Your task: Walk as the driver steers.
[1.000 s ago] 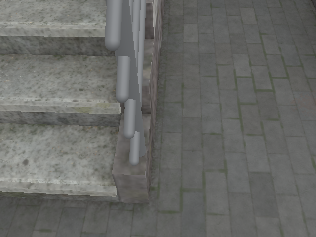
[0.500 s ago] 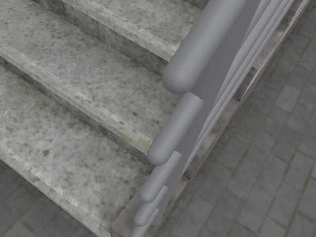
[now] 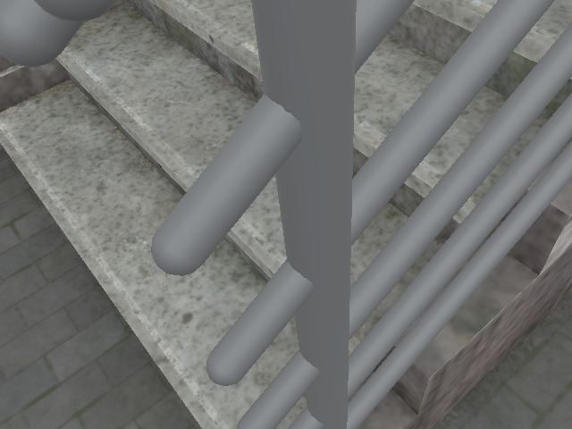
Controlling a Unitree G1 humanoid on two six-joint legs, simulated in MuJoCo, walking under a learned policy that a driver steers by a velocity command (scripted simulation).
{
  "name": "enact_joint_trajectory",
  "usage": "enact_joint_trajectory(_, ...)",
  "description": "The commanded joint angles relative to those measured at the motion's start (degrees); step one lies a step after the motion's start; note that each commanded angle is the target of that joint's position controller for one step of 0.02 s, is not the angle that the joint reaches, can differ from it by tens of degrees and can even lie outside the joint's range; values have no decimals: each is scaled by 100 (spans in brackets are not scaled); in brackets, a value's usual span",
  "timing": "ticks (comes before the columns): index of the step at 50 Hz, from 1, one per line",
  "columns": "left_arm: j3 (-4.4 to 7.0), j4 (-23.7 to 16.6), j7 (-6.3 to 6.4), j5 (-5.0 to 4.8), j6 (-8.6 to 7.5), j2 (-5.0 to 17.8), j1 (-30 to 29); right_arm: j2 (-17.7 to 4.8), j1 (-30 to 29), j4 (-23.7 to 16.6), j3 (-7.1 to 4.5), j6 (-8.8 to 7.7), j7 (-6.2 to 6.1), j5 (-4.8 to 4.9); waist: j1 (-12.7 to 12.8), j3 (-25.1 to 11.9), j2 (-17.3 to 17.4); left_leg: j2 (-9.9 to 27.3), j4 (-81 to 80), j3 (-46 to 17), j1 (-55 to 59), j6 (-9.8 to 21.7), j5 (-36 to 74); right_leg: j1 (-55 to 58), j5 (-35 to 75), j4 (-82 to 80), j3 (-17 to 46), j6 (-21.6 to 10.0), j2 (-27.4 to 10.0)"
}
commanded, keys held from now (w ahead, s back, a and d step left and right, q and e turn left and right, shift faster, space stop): w+q+shift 1.00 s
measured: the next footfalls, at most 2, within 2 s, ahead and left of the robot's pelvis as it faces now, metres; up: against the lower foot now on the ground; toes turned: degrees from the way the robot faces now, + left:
left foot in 0.18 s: -0.02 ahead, +0.11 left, +0.00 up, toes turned +7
right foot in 0.56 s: +0.04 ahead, -0.16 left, +0.00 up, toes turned +29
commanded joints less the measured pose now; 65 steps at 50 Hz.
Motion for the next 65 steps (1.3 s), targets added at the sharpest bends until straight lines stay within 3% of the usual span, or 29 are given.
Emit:
enact_joint_trajectory(1, -58, -457, -89, -44, 39, 166, -1182, -247, 242, -425, -17, -286, -150, 140, -846, -611, -1631, 687, -2039, 164, 980, -154, 33, -457, -560, -1267, 116, -347, -424)
enact_joint_trajectory(2, 25, -209, 110, -100, 102, 18, -741, 389, -195, -640, 98, -519, -396, 773, -639, -469, -2124, 543, -3289, 843, 862, -227, -563, 86, -861, -1374, -147, -271, -83)
enact_joint_trajectory(7, 429, -357, 311, -33, 98, 1203, -102, -314, 178, -655, -26, -424, -424, 530, -244, -758, -1414, 988, -4861, 1192, 1256, 357, 313, 374, -1345, -1320, 824, -618, -1397)
enact_joint_trajectory(9, 252, -842, -32, 350, 240, 773, -516, -338, 2277, 108, -146, -500, -633, 639, -893, -790, -1750, 1566, -5457, 49, 2927, 722, 249, -1574, -2603, 979, -807, -233, 64)
enact_joint_trajectory(10, 168, -798, -16, 203, 84, 22, -753, -1162, 1650, -135, -333, -461, -629, 490, -478, -235, 1522, 2097, -5880, -1216, 2260, 1449, 1767, -2378, -2765, 2395, 154, 283, -269)
enact_joint_trajectory(11, 166, -1133, -74, 451, 172, 668, -479, -1351, 1520, -484, -330, -506, -658, 6, -751, -207, 2413, 3214, -6817, -2796, 1037, 2230, 2218, -2110, -2909, 3342, 552, 613, 542)
enact_joint_trajectory(14, 346, -1570, -865, 806, 360, 950, -909, -1251, 1086, -393, -443, -393, -948, 42, 76, 233, -624, 3146, -7140, -2989, 1037, 879, -901, -2641, -226, 4081, 1105, 661, 114)
enact_joint_trajectory(19, 184, -1304, -754, 34, 135, 583, -678, -1116, 519, -958, -546, -605, -476, 126, -296, -577, 1342, 1621, -5736, -879, 1265, 943, 3726, -1275, -1080, 3241, 905, 718, 591)
enact_joint_trajectory(22, 139, -1536, -564, 117, 140, 466, -1287, -1117, 1151, -938, -609, -425, -369, 151, -786, -664, 1477, 1681, -5720, -1502, 1628, 843, 3562, -883, -1620, 1954, 742, 653, 868)
enact_joint_trajectory(23, 142, -1533, -516, 131, 169, 487, -1145, -1224, 1117, -991, -651, -384, -389, 187, -733, -694, 1542, 1709, -5729, -1756, 1654, 798, 3141, -663, -1341, 1440, 916, 620, 847)
enact_joint_trajectory(24, 225, -1531, -427, -129, 61, 505, -1061, -939, 671, -1207, -555, -392, -739, 793, -498, -785, 1167, 1840, -5935, -2472, 1404, 930, 2600, -383, -1002, 1082, 1334, 760, 866)
enact_joint_trajectory(26, 344, -1298, -435, -164, -16, 743, -342, -1018, 202, -1344, -505, -329, -898, 713, -126, -829, 1387, 1735, -5760, -2631, 1231, 874, 2189, 224, -651, -254, 1417, 686, 698)
enact_joint_trajectory(28, 486, -1013, -411, -51, -34, 1048, 218, -401, 936, -1213, -357, -328, -809, 534, -357, -1296, -97, 750, -4015, -1495, -135, 433, -36, 2108, 144, -942, 1964, 296, -375)
enact_joint_trajectory(29, 405, -1203, -364, 340, 53, 1618, 5, -498, 1192, -1647, -395, -387, -609, -12, -567, -997, -1652, -131, -2575, -201, -1084, 16, -1553, 1534, 1297, -988, 3228, -634, -1903)
enact_joint_trajectory(30, 341, -1329, -395, 420, 69, 1174, -278, -955, 950, -1403, -510, -371, -544, -55, -376, -894, -1348, 335, -1054, -136, -826, -26, -1431, 762, 2640, -938, 3009, -1126, -2069)
enact_joint_trajectory(32, 162, -1435, -333, 270, 26, 758, -931, -1104, 1044, -1202, -590, -270, -330, 65, -796, -562, -759, 435, 74, -249, -477, -10, -504, 161, 3388, -685, 1836, -804, -1495)
enact_joint_trajectory(35, 65, -2068, -890, 417, 301, 222, -1682, -1282, 1244, -801, -641, -10, -635, 481, -480, -303, -2737, 510, -2186, 922, 636, 182, -88, -710, -1943, -1299, 191, -447, 124)
enact_joint_trajectory(39, 3, -1789, -722, 400, 235, 233, -260, -450, 709, -883, -381, -355, -578, 287, -94, -312, -1138, 814, -4918, 1049, 1375, 542, -8, 119, -1439, -450, 476, -716, -411)
enact_joint_trajectory(40, 377, -1329, -153, -126, 42, 1368, 363, -469, -571, -1559, -268, -442, -250, 51, 65, 556, 306, 424, -4906, 1282, -372, 448, 144, 1593, 4952, 178, 1810, -577, -1977)
enact_joint_trajectory(41, 562, -978, -21, -479, -124, 1917, 960, -323, -379, -1785, -247, -496, -167, 479, 162, -340, -685, 947, -3988, 558, -1216, 293, -80, 2812, 6616, 101, 3114, -772, -2601)
enact_joint_trajectory(44, 528, -1284, -6, 188, -199, 1530, -163, -748, 80, -1745, -424, -127, -37, 674, -248, -1520, -179, 1562, -1824, -215, -1218, -73, -948, 3138, 5235, -255, 2834, -1498, -3206)
enact_joint_trajectory(50, 578, -951, -43, 213, -59, 1604, -480, -269, -542, -2260, -279, 18, -21, 677, -178, -869, -824, 1611, -2553, 660, -364, -448, -596, 1884, 3920, -604, 446, -989, -2160)
enact_joint_trajectory(51, 858, 263, 336, -315, -30, 2184, 1984, 46, -383, -2440, -40, 21, 187, 499, -78, -1091, -69, 1708, -1504, 299, -1385, -94, -85, 3023, 2588, -871, 1908, -894, -3333)
enact_joint_trajectory(52, 585, -810, 68, 117, 15, 1490, -444, -108, 16, -2133, -265, -37, 53, 673, -441, -1113, -882, 1887, -2623, 405, -87, -70, -1048, 1697, 1746, -600, -276, -719, -1647)
enact_joint_trajectory(57, 740, -765, -152, -233, 181, 1733, -994, -324, 613, -1796, -512, -16, -68, 765, -836, -753, -1210, 1437, -4395, 1404, 1051, 291, 652, 1165, 1193, -102, -738, -144, -1950)
enact_joint_trajectory(59, 534, -965, -415, -64, 237, 905, -1248, -1427, 1992, -1196, -889, -134, -262, 599, -1330, 61, 830, 1324, -5513, -80, 2474, 1038, 3273, -1511, -3004, 3183, -830, 570, -800)
enact_joint_trajectory(60, 266, -2229, -666, 70, 393, 351, -2892, -1330, 2038, -964, -605, -268, -118, 403, -1608, -78, 1339, 1779, -5641, -1816, 1241, 1474, -3517, -3035, -3673, 4245, 283, 685, -381)
enact_joint_trajectory(62, 227, -2746, -711, 155, 241, 421, -2908, -1533, 390, -1559, -550, -455, -267, 199, -822, -41, 1209, 2622, -7297, -4062, 658, 1919, -3812, -4072, -1601, 4927, 1265, 900, -257)
enact_joint_trajectory(65, 358, -1680, -545, 298, -84, 1055, -852, -1271, 307, -1499, -397, -707, -257, 82, -166, -1007, 275, 1624, -6401, -2105, 316, 1560, -1404, -1621, -934, 4173, 977, 898, -162)
Over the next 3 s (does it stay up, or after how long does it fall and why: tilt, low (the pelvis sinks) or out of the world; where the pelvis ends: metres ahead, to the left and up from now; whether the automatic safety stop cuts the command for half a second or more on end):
stays up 0.12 1.12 -0.01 its command is cut before an obstacle from the start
